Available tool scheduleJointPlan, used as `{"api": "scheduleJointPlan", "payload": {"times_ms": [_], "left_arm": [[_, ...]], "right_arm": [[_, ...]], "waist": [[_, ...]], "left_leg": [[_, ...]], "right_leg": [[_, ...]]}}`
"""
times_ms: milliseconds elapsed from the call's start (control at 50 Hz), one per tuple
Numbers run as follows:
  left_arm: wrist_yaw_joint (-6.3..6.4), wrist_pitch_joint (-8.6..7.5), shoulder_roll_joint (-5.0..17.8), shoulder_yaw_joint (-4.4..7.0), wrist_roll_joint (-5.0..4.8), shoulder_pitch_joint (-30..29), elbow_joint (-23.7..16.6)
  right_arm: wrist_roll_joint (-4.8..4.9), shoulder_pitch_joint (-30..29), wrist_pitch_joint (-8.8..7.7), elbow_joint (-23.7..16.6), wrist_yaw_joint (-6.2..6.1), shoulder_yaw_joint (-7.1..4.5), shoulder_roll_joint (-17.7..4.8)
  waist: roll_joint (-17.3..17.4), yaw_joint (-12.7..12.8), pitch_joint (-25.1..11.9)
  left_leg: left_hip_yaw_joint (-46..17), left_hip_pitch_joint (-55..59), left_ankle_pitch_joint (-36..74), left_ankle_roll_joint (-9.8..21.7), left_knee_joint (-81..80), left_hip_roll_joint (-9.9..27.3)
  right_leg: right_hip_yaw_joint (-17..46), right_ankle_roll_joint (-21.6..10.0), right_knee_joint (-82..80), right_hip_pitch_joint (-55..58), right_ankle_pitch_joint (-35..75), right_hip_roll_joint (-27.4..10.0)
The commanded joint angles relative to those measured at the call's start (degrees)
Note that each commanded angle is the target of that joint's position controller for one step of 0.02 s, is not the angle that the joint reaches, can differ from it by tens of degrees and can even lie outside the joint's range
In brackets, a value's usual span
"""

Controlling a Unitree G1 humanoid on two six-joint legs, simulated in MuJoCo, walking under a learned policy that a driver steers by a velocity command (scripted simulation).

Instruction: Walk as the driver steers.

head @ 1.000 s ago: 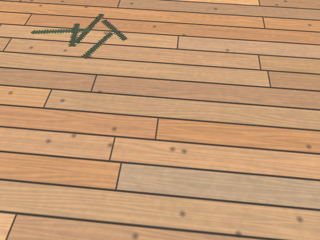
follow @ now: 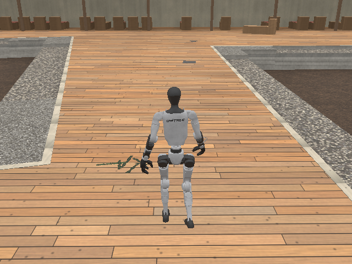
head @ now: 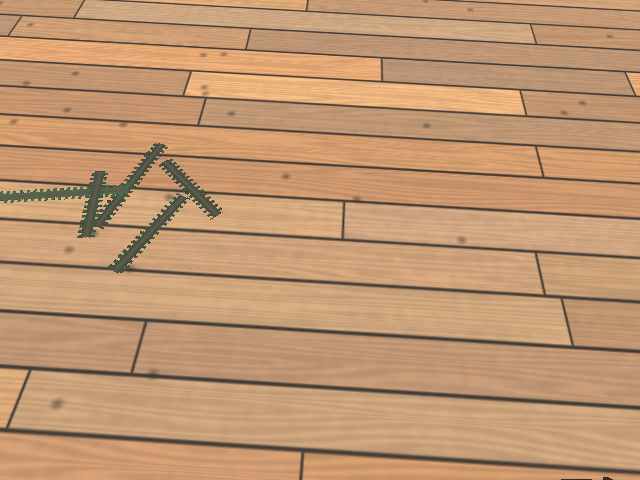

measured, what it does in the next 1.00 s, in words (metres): walks ahead: right foot, then left foot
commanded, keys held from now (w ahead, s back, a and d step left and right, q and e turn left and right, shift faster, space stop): w+e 0.28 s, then w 0.10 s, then w+q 0.62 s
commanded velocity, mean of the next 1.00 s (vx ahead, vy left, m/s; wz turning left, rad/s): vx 0.50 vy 0.00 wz -0.05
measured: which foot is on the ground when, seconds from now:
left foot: down 0.00-0.46, up 0.48-0.96, down 0.98-1.00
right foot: up 0.00-0.42, down 0.44-1.00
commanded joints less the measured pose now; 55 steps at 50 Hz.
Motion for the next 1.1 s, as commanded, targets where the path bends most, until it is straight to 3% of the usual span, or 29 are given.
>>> {"api": "scheduleJointPlan", "payload": {"times_ms": [20, 60, 120, 220, 320, 360, 380, 400, 420, 440, 460, 480, 500, 520, 540, 560, 600, 660, 740, 860, 920, 960, 980, 1000, 1020, 1040, 1060, 1080, 1100], "left_arm": [[-1.00, 0.12, 3.7, 0.70, 1.07, -1.3, -4.2], [-1.89, 1.32, 3.3, 0.64, 1.71, -2.0, -4.6], [-2.80, 2.08, 2.6, 0.34, 1.59, -6.5, -6.6], [-3.89, 2.08, 1.4, -0.67, 1.46, -15.9, -10.0], [-4.59, 1.66, 0.6, -1.83, 1.75, -24.1, -13.2], [-4.12, 1.51, 1.0, -1.85, 2.13, -24.5, -13.5], [-3.69, 1.35, 1.3, -1.71, 2.34, -23.3, -13.1], [-3.18, 0.99, 1.7, -1.45, 2.59, -19.9, -11.9], [-2.59, 0.31, 2.5, -0.85, 2.93, -12.0, -9.3], [-1.77, -0.34, 5.1, 0.19, 3.82, -2.4, -6.1], [-0.72, -0.64, 12.3, 1.78, 4.67, 3.8, -5.4], [0.13, -0.04, 13.1, 2.22, 2.11, 5.1, -5.8], [0.53, -0.09, 11.5, 1.73, 1.07, 0.1, -5.0], [0.49, -0.57, 7.4, 0.55, 1.02, -3.8, -4.7], [0.30, -1.17, 4.3, -0.36, 1.00, -6.7, -4.5], [0.32, -1.65, 2.4, -0.95, 0.59, -8.6, -4.2], [0.27, -2.91, 1.6, -1.21, 0.66, -7.8, -3.5], [0.39, -4.08, 2.8, -0.72, 0.50, -5.7, -1.7], [0.74, -4.22, 1.8, -1.02, 0.52, -3.2, -0.1], [1.84, -3.64, 3.6, -0.86, 0.69, 1.9, 3.0], [2.42, -2.84, 5.7, -0.50, 0.98, 1.2, 3.4], [2.56, -1.79, 7.5, -0.01, 1.20, 0.3, 3.2], [2.33, -1.46, 7.9, 0.06, 0.94, -0.6, 2.5], [1.80, -1.79, 4.6, -0.80, 0.16, 0.0, -0.1], [0.75, -2.39, 2.6, -0.86, -0.02, -1.5, -3.9], [0.49, -3.02, 4.8, -0.73, 0.77, -8.1, -5.2], [0.26, -3.80, 3.9, -1.11, 0.06, -8.9, -5.8], [0.37, -3.97, 3.8, -1.06, 0.10, -7.7, -4.9], [0.43, -3.13, 3.6, -1.04, 1.14, -7.1, -4.9]], "right_arm": [[0.33, 8.2, -0.21, -0.5, -0.30, -2.07, -5.5], [0.82, 9.7, -1.13, 0.9, -0.24, -2.05, -5.4], [1.49, 12.1, -2.15, 2.3, 0.08, -2.57, -6.1], [1.29, 14.8, -1.93, 4.4, 0.25, -2.87, -6.2], [1.23, 18.8, -1.43, 6.9, 0.02, -3.32, -7.8], [1.21, 20.6, -0.74, 8.3, -0.10, -3.39, -8.6], [1.20, 21.0, -0.40, 9.0, -0.17, -3.45, -9.4], [1.21, 21.8, -0.02, 9.9, -0.15, -3.34, -9.8], [1.50, 21.8, 0.43, 10.4, -0.17, -3.09, -9.9], [1.93, 21.3, 0.48, 9.8, -0.11, -2.49, -8.7], [3.56, 24.3, 0.24, 6.3, 1.09, -0.62, -1.5], [3.07, 21.8, 0.48, 6.7, 0.57, -2.34, -6.6], [2.91, 16.0, 0.54, 5.5, 0.42, -3.06, -7.8], [3.14, 15.6, 0.15, 5.6, 0.71, -2.49, -5.9], [2.65, 16.7, 0.58, 7.0, 0.82, -2.62, -5.3], [1.46, 18.9, 1.62, 8.3, 0.98, -2.66, -4.6], [0.92, 20.7, 3.01, 9.6, 1.79, -2.79, -3.2], [1.14, 15.6, 3.60, 8.3, 2.62, -2.99, -2.1], [0.99, 7.6, 3.38, 5.8, 3.11, -2.76, -1.5], [0.47, -2.5, 3.09, 1.5, 4.20, -1.66, -0.7], [0.36, -0.1, 3.24, 1.5, 3.81, -2.20, -1.9], [0.23, 8.4, 2.95, 3.5, 3.21, -3.36, -4.0], [-0.29, 16.8, 2.43, 6.1, 2.63, -4.53, -6.1], [-0.80, 22.8, 2.54, 7.1, 1.64, -6.68, -12.7], [0.88, 19.3, 3.04, 6.0, 1.64, -7.55, -16.6], [2.07, 18.5, 3.49, 6.1, 1.41, -7.22, -15.1], [2.22, 15.6, 3.42, 6.3, 0.97, -6.50, -12.3], [2.05, 13.2, 3.19, 6.3, 0.79, -5.72, -9.5], [2.40, 11.3, 2.77, 6.2, 0.53, -5.18, -7.9]], "waist": [[5.9, -4.5, -1.1], [8.2, -3.8, -0.8], [6.8, -3.6, -1.0], [5.9, -4.9, 1.5], [5.8, -6.9, 3.7], [6.1, -6.8, 3.7], [6.6, -6.0, 2.7], [7.0, -4.4, 0.5], [5.8, -0.5, -3.7], [3.7, 3.6, -9.6], [-9.9, 3.8, -20.1], [-6.1, 5.0, -23.5], [-1.6, 3.1, -13.4], [-1.8, 0.2, -6.3], [-1.3, -2.1, -2.6], [-3.2, -4.1, -0.7], [-3.5, -5.1, -0.9], [-3.2, -5.2, 1.8], [-2.6, -3.9, 4.1], [-2.1, -1.5, 5.6], [-3.7, -3.6, 2.6], [-4.4, -7.5, -2.9], [-2.0, -11.6, -7.4], [6.0, -13.2, -13.4], [14.7, -9.3, -16.7], [4.7, -10.7, -11.9], [2.1, -8.6, -5.5], [-1.2, -5.6, -1.3], [-1.2, -3.7, 0.2]], "left_leg": [[-20.4, 17.7, -7.6, 5.9, -18.6, 17.7], [-13.0, 15.9, 2.7, 5.2, -19.4, 15.2], [-7.5, 17.3, 10.9, 6.2, -20.5, 15.6], [1.2, 18.4, 15.6, 6.1, -21.7, 14.4], [6.2, 20.5, 19.6, 5.0, -20.8, 15.4], [7.3, 23.4, 27.9, 4.8, -17.7, 16.2], [8.2, 24.6, 37.3, 4.6, -14.2, 16.3], [8.5, 25.0, 46.0, 4.6, -8.5, 16.5], [9.8, 23.0, 48.0, 4.0, 0.9, 15.5], [10.1, 13.7, 36.5, 3.2, 13.5, 13.6], [10.0, -8.7, -3.1, 0.2, 36.5, 5.6], [0.2, -14.0, -21.3, 0.2, 47.2, -0.3], [-5.1, -17.0, -15.8, 1.1, 47.0, 2.5], [-4.5, -15.5, -11.8, 1.4, 42.1, 4.6], [-4.3, -12.7, -9.7, 1.4, 37.8, 6.1], [-3.9, -9.4, -8.1, 0.9, 35.7, 6.5], [-3.5, -6.9, -5.5, 0.5, 35.3, 5.9], [-3.4, -12.8, 0.6, 0.1, 32.6, 6.6], [-2.1, -17.9, 8.1, -0.4, 23.2, 6.4], [4.6, -15.8, 8.8, 2.5, 8.4, 4.3], [8.0, -9.2, 0.9, 5.9, 6.3, -0.3], [8.5, 1.0, -5.0, 8.9, 4.4, -4.2], [6.1, 13.1, -3.5, 11.1, -0.8, -4.7], [-12.6, 29.0, -10.2, 16.3, -3.4, 8.4], [-43.5, 38.6, -4.7, 24.3, -12.1, 20.4], [-37.8, 35.6, -2.2, 22.5, -14.0, 19.1], [-30.7, 28.1, 1.5, 20.3, -14.9, 18.1], [-25.5, 21.0, 7.5, 17.3, -15.9, 15.0], [-21.3, 16.4, 11.9, 15.6, -16.5, 12.2]], "right_leg": [[-1.0, 0.6, 9.0, -20.6, 5.1, -6.8], [-2.1, 1.6, 8.9, -19.4, 7.4, -7.5], [-2.5, 2.5, 8.7, -23.1, 11.6, -8.2], [-4.8, 3.4, -1.8, -26.0, 20.4, -8.9], [-9.7, 0.6, -16.1, -20.1, 21.1, -7.7], [-11.3, -1.3, -19.5, -17.1, 16.6, -5.8], [-12.2, -2.5, -20.8, -13.9, 13.8, -4.0], [-12.5, -3.8, -22.4, -8.3, 11.7, -2.0], [-12.5, -5.2, -26.7, 1.9, 13.4, -0.2], [-7.6, -6.9, -28.0, 17.5, 14.3, -4.4], [19.1, -13.8, -29.1, 39.7, 13.1, -26.0], [32.3, -15.8, -36.3, 37.0, 20.3, -31.7], [19.8, -13.1, -36.5, 28.9, 23.9, -27.6], [12.1, -10.4, -38.7, 19.7, 26.5, -24.8], [6.5, -7.2, -41.0, 13.9, 27.2, -21.8], [2.4, -5.2, -42.9, 9.3, 26.9, -19.5], [-1.2, -4.6, -45.5, 6.7, 28.0, -18.3], [-5.9, -4.2, -48.3, 7.5, 28.6, -17.8], [-11.1, -4.1, -48.9, 10.2, 30.7, -17.2], [-16.6, -3.2, -45.9, 18.4, 42.1, -19.4], [-19.4, -2.2, -36.5, 22.6, 65.2, -20.1], [-20.1, -2.1, -21.1, 22.0, 72.5, -20.3], [-20.8, -0.9, -7.7, 15.7, 63.8, -19.1], [-21.3, 1.5, 12.5, -1.1, 38.2, -15.0], [-12.5, 4.2, 29.3, -21.5, -5.6, -1.7], [-3.5, 3.5, 29.2, -27.5, -0.8, -5.8], [-3.6, 3.2, 24.7, -27.4, 4.3, -8.4], [-3.8, 3.3, 18.7, -24.1, 6.3, -10.3], [-3.6, 4.0, 15.0, -21.0, 6.7, -11.3]]}}
Velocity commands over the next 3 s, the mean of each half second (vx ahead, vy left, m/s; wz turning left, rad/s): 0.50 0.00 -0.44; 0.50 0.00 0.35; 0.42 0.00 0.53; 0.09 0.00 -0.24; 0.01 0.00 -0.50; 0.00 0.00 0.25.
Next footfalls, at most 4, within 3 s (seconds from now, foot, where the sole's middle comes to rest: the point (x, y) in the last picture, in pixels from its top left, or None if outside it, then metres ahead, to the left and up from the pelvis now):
0.44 right None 0.34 -0.16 -0.77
0.98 left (357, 403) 0.65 -0.03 -0.77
1.50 right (399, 287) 0.97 -0.12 -0.77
1.94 left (333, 320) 0.86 0.04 -0.77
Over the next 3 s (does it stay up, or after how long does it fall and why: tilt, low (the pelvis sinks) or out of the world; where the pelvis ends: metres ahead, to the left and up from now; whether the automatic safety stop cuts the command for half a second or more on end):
stays up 0.80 -0.07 0.01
